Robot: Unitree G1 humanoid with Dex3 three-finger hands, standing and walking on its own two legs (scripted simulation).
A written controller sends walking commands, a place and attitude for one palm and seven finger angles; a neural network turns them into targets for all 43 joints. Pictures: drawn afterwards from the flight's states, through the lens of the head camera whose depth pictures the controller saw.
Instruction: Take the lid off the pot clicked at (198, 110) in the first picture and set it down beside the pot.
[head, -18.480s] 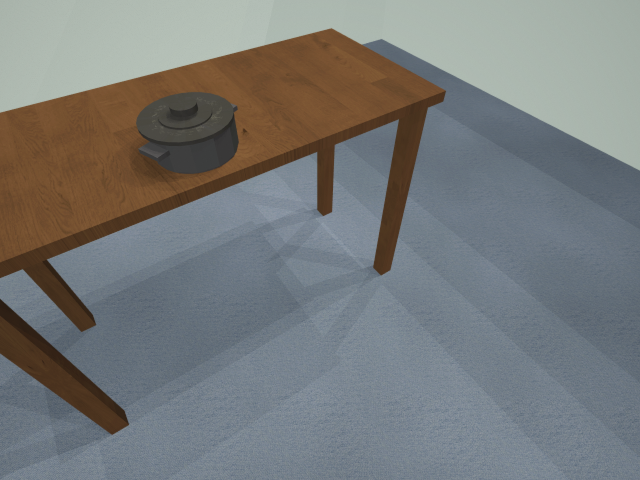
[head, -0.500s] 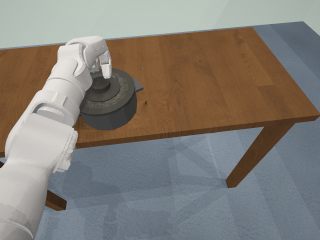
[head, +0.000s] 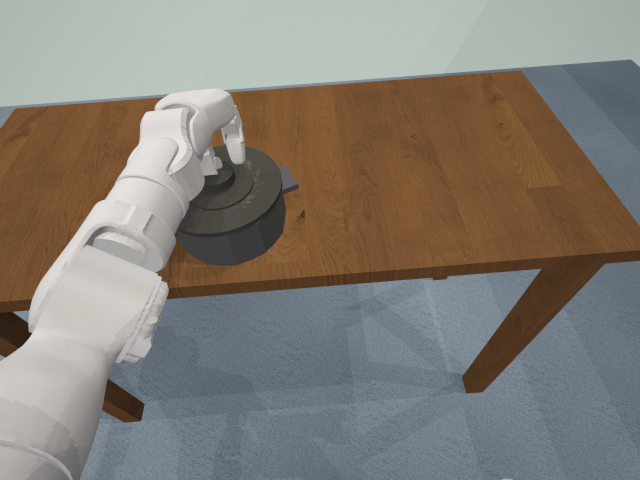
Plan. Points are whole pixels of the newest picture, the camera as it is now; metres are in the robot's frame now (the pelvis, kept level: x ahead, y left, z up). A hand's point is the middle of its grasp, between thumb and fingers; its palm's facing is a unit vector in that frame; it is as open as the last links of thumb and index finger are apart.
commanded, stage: open the fingers wide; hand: left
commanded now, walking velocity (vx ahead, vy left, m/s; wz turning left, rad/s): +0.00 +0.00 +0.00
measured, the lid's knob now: (216, 176) +0.51 +0.14 +0.10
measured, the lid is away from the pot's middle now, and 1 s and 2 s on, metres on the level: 0.01 0.01 0.01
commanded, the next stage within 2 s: raise the empty hand in 0.04 s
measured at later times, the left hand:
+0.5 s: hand (200, 127) +0.49 +0.13 +0.19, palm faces -0.28 -0.06 -0.96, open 9.4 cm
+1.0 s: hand (182, 84) +0.49 +0.13 +0.25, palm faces -0.23 -0.08 -0.97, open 9.5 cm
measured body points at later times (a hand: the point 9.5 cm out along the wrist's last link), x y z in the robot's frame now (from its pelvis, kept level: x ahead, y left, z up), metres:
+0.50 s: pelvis -0.01 +0.00 +0.00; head +0.03 -0.02 +0.45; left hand +0.50 +0.13 +0.25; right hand +0.03 -0.26 -0.15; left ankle -0.04 +0.12 -0.74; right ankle -0.02 -0.14 -0.74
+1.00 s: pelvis -0.01 +0.01 +0.00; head +0.02 -0.02 +0.45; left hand +0.50 +0.13 +0.30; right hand +0.07 -0.26 -0.14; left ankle -0.04 +0.12 -0.74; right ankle -0.02 -0.14 -0.74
